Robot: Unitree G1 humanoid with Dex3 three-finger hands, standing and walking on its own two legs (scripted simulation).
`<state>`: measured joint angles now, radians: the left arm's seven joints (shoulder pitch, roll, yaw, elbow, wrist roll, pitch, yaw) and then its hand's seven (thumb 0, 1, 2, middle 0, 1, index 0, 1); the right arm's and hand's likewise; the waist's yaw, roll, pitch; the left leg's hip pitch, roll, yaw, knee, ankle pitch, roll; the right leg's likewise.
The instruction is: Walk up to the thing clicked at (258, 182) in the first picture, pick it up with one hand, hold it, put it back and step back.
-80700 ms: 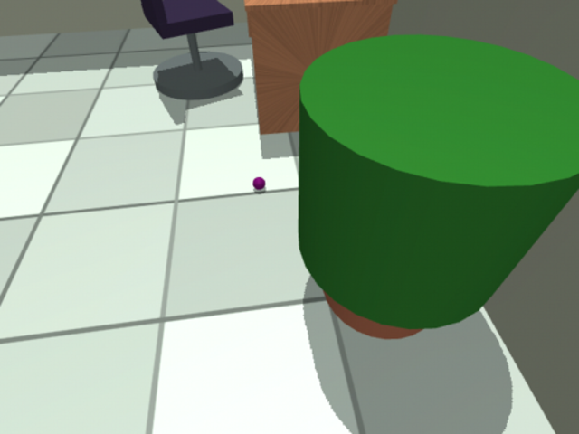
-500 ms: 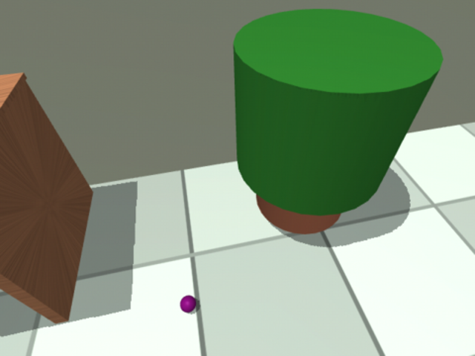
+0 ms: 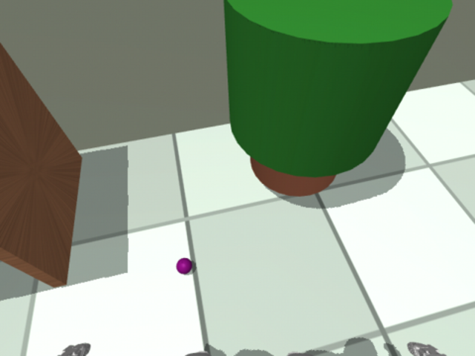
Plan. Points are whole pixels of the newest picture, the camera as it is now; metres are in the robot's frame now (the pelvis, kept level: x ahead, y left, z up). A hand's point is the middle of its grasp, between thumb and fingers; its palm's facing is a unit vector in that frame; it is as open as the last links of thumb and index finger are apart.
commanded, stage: step back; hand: left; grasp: from above
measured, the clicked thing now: (184, 265) +0.52 +0.26 -0.73
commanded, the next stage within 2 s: none
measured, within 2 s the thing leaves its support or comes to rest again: neither
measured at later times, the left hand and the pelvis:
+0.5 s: hand out of the picture +0.03 +0.29 -0.16, palm faces +0.01 -0.92 -0.38, open 7.4 cm; pelvis -0.09 +0.02 +0.00, yaw +2 degrees
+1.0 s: hand out of the picture -0.08 +0.26 -0.13, palm faces -0.05 -0.91 -0.42, open 7.4 cm; pelvis -0.21 +0.01 +0.00, yaw -2 degrees
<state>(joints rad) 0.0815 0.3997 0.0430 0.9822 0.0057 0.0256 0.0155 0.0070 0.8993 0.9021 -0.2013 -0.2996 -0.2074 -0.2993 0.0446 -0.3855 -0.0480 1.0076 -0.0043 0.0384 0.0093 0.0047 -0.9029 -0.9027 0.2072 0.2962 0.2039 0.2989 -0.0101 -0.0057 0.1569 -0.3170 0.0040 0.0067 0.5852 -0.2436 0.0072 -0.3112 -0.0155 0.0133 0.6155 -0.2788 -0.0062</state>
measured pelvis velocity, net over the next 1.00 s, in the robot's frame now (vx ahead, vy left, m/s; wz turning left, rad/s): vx -0.21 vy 0.01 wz -0.04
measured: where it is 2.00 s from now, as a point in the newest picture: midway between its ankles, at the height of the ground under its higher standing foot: outside the picture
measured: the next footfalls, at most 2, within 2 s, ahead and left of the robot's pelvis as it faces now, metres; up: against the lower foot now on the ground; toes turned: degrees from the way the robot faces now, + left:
left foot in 0.38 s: -0.06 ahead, +0.13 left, +0.00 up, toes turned +1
right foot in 0.76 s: -0.13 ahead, -0.11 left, +0.00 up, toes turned +0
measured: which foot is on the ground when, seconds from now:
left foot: down 0.00-0.12, up 0.14-0.36, down 0.38-0.78, up 0.80-1.00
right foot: down 0.00-0.40, up 0.42-0.74, down 0.76-1.00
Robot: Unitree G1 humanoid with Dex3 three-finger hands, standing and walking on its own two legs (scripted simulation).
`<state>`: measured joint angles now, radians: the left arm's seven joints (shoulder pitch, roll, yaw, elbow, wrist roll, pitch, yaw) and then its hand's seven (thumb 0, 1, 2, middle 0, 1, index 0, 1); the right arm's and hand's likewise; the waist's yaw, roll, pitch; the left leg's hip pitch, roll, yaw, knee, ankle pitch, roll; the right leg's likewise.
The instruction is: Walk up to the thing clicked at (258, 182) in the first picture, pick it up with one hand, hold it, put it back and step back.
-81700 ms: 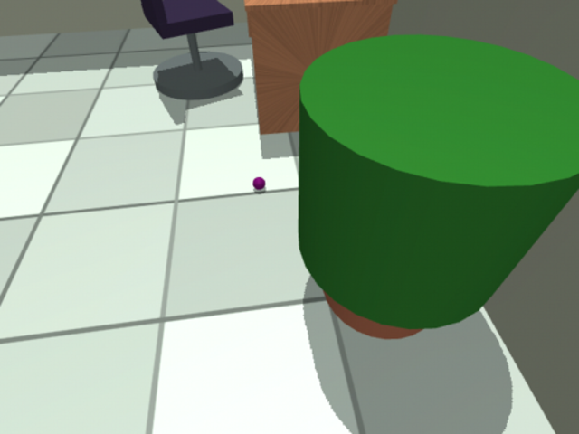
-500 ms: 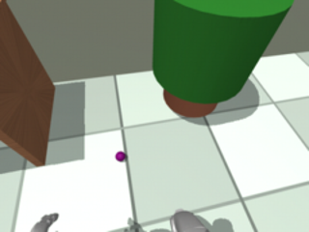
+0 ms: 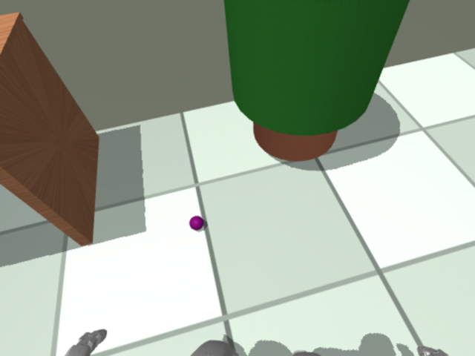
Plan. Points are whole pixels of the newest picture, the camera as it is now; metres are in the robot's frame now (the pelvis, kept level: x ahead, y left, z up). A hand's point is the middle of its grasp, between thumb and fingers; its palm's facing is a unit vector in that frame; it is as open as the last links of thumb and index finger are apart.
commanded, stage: step back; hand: left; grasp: from above
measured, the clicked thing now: (196, 223) +0.71 +0.28 -0.73
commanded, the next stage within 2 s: none
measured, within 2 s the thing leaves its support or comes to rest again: neither
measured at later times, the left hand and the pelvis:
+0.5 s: hand out of the picture -0.08 +0.26 -0.16, palm faces -0.07 -0.91 -0.41, open 7.4 cm; pelvis -0.17 -0.02 -0.01, yaw -4 degrees
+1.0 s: hand out of the picture -0.22 +0.24 -0.14, palm faces +0.05 -0.91 -0.41, open 7.4 cm; pelvis -0.33 -0.04 +0.00, yaw +3 degrees
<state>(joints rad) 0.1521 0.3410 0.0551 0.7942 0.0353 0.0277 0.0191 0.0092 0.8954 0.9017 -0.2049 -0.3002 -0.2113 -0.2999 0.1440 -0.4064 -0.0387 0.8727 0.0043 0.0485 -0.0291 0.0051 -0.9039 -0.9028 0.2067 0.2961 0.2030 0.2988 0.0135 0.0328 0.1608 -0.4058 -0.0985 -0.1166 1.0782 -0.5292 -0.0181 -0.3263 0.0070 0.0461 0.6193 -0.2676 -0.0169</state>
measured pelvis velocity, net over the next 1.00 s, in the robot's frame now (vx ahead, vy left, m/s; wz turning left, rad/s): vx -0.33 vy -0.04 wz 0.05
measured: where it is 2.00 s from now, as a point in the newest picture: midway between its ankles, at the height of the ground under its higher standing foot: outside the picture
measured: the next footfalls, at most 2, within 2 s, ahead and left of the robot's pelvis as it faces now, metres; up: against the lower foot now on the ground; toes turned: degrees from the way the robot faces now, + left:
left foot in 0.10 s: -0.01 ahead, +0.12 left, +0.00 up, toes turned +0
right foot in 0.50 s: -0.17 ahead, -0.15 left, +0.00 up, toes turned -1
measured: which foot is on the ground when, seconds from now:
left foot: up 0.00-0.08, down 0.10-0.52, up 0.54-0.84, down 0.86-1.00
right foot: down 0.00-0.12, up 0.14-0.48, down 0.50-0.88, up 0.90-1.00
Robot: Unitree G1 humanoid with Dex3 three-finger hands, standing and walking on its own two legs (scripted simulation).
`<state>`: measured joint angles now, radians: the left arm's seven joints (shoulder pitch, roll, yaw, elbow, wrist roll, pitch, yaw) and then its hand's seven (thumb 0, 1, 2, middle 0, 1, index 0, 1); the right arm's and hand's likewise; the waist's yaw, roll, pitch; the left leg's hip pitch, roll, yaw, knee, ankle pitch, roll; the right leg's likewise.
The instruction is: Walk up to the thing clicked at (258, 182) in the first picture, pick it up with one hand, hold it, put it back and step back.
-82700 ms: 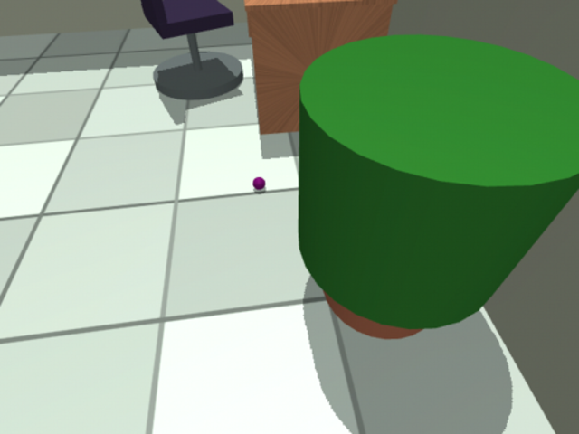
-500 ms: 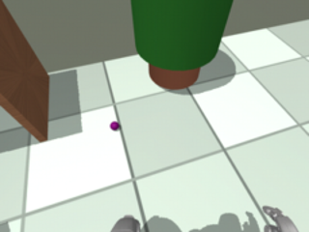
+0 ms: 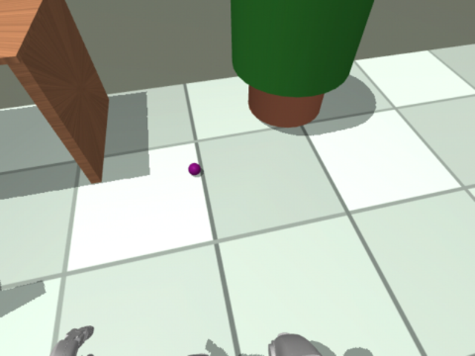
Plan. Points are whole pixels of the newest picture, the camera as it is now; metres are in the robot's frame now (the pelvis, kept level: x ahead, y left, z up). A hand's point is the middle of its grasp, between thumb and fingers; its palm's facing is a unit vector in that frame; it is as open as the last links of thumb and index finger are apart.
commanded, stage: step back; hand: left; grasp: from above
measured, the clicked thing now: (194, 169) +1.06 +0.26 -0.73
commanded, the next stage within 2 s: stand in 1.08 s
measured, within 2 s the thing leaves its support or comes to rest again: neither
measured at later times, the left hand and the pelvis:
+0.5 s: hand out of the picture -0.02 +0.28 -0.14, palm faces -0.01 -0.92 -0.40, open 7.4 cm; pelvis -0.07 +0.01 +0.00, yaw -1 degrees
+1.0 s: hand out of the picture +0.07 +0.28 -0.15, palm faces -0.01 -0.93 -0.36, open 7.4 cm; pelvis -0.02 +0.02 +0.01, yaw -1 degrees
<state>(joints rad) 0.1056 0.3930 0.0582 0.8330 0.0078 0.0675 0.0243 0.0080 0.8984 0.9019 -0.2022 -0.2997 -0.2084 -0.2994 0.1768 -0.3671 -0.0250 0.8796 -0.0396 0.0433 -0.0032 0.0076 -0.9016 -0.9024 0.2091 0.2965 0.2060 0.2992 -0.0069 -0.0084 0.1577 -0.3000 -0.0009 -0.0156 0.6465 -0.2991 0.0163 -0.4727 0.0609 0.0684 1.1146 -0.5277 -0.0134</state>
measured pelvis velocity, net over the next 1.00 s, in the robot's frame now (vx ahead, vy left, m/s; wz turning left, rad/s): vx -0.02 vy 0.02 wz -0.02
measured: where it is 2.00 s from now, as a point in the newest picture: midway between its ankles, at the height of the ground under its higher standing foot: outside the picture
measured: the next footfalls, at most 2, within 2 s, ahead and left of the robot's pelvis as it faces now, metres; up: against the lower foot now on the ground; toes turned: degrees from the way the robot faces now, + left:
right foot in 0.12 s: -0.01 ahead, -0.12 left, +0.00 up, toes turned -1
left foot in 0.40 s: +0.04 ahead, +0.14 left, +0.00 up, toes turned +0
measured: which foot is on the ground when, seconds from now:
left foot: down 0.00-0.14, up 0.16-0.38, down 0.40-1.00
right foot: up 0.00-0.10, down 0.12-1.00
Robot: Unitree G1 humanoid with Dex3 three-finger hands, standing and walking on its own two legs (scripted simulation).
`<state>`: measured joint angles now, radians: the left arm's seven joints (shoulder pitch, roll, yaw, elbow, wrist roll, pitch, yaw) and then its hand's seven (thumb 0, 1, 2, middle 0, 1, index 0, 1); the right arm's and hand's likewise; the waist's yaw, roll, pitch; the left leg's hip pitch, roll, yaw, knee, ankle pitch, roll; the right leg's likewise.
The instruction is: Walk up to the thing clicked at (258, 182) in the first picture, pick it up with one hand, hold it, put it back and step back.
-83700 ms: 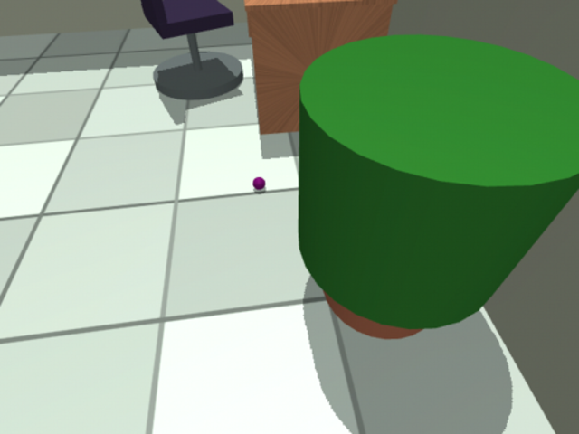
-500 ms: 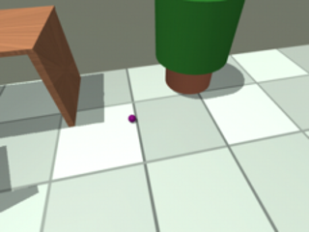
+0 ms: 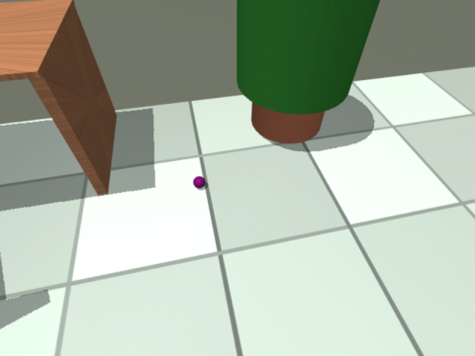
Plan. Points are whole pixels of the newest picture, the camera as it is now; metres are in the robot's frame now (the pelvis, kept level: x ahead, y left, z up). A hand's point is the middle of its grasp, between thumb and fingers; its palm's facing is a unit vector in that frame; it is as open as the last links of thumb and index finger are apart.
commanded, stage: step back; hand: left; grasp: from above
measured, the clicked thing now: (199, 182) +1.08 +0.26 -0.73
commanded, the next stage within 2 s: stand in 0.08 s
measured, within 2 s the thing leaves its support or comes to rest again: neither
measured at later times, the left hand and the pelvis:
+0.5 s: hand out of the picture +0.08 +0.24 -0.14, palm faces -0.03 -0.94 -0.34, open 7.4 cm; pelvis -0.01 -0.01 +0.02, yaw +0 degrees
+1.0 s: hand out of the picture +0.06 +0.25 -0.14, palm faces -0.04 -0.94 -0.34, open 7.4 cm; pelvis -0.01 -0.01 +0.02, yaw +0 degrees
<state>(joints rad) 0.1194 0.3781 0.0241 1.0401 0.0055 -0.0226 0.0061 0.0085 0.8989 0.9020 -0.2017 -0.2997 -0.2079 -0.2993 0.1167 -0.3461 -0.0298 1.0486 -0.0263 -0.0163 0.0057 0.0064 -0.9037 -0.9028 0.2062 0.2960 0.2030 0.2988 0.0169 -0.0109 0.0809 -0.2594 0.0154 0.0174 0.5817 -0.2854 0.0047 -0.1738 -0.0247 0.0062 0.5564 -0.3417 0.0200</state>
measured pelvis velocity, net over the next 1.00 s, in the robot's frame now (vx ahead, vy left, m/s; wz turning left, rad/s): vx -0.01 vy -0.01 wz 0.00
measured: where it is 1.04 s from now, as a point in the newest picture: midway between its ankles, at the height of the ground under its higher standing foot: outside the picture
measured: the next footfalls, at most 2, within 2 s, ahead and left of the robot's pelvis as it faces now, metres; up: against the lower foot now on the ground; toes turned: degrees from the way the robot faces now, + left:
none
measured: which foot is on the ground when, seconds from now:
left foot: down 0.00-1.00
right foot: down 0.00-1.00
